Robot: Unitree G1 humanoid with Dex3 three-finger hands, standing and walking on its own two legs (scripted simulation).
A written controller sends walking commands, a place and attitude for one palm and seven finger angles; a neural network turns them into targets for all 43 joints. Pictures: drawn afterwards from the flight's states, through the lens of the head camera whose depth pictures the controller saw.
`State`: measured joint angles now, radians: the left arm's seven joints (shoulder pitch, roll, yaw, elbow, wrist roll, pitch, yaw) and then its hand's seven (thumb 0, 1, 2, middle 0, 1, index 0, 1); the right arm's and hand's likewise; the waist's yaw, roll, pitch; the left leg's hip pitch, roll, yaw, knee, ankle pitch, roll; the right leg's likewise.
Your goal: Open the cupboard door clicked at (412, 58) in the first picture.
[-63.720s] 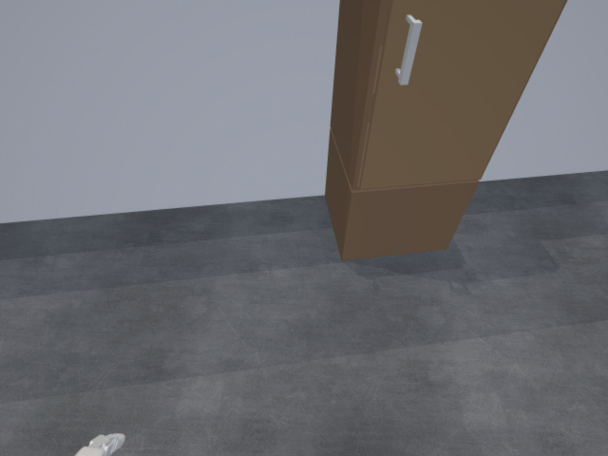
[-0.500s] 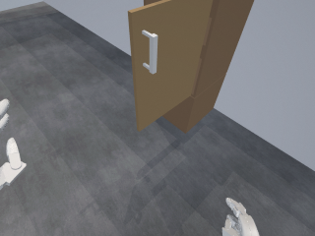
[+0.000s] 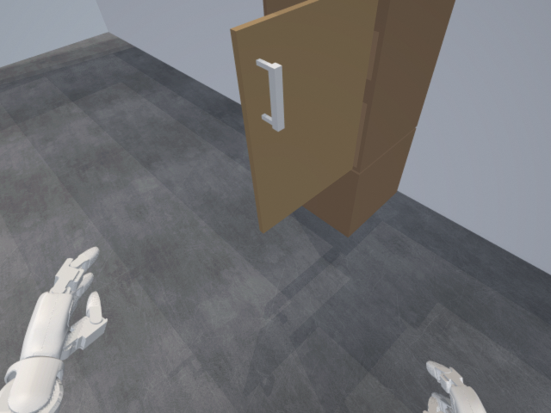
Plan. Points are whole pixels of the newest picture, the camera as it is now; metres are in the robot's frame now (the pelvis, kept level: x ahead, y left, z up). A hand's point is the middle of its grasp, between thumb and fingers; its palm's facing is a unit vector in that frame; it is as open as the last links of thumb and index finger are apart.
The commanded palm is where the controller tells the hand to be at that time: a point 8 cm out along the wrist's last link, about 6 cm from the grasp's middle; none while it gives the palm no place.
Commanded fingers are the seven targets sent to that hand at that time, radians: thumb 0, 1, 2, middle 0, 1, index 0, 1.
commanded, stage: let the arm hang, fingers relaxed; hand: left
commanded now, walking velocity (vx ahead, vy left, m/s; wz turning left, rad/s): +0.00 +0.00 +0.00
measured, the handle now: (270, 95) +0.69 +0.06 +0.12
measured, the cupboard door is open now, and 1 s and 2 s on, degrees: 88 88 88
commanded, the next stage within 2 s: look to check the result in 1.00 s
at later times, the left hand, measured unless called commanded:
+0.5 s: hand out of the picture +0.01 +0.19 -0.15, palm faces -0.02 -0.96 -0.29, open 7.3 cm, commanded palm none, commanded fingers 0.00 0.90 0.90 -0.20 -0.30 -0.20 -0.30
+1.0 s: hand out of the picture +0.08 +0.18 -0.15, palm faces -0.02 -0.96 -0.26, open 7.4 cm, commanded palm none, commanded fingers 0.00 0.90 0.90 -0.20 -0.30 -0.20 -0.30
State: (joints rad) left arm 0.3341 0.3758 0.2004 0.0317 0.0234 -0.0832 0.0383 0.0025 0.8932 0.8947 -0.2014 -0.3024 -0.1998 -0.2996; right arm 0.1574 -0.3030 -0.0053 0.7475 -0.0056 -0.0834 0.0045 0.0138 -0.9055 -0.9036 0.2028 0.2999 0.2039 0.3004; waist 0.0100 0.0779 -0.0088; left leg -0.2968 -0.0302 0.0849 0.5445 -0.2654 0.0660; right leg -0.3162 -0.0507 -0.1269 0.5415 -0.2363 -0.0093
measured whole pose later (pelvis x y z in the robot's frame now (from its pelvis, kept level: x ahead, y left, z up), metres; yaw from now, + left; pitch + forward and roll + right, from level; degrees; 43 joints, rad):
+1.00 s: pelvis +0.02 -0.03 +0.02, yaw +0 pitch -2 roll +0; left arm 0.13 0.23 0.01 1.13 0.02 -0.02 0.01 0.00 0.90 0.89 -0.20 -0.30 -0.20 -0.30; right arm 0.17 -0.27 0.00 1.14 -0.02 0.00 -0.01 0.01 -0.91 -0.90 0.20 0.30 0.20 0.30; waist -0.02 0.02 0.05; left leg -0.12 0.00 0.07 0.33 -0.18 0.02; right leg -0.14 0.00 -0.14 0.34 -0.17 -0.05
